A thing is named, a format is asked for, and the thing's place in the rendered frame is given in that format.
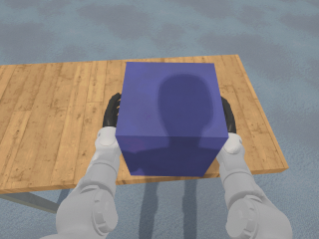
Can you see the robot right upper arm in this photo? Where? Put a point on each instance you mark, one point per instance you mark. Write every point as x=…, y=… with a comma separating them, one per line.
x=250, y=219

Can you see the right robot hand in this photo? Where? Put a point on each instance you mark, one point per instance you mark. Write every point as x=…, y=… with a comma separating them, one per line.
x=229, y=117

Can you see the robot left upper arm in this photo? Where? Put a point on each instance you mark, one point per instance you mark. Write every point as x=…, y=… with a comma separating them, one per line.
x=88, y=215

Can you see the carton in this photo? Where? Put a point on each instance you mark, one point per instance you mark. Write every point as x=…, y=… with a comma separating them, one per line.
x=171, y=120

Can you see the left robot hand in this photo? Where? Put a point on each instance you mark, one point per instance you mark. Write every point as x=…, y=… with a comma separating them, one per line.
x=112, y=110

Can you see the left robot forearm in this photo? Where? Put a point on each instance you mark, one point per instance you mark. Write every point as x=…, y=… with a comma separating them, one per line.
x=103, y=169

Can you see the right robot forearm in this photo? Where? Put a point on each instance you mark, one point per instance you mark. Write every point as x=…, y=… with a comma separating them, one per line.
x=236, y=178

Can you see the table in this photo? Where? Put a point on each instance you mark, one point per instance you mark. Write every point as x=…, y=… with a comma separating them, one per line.
x=51, y=113

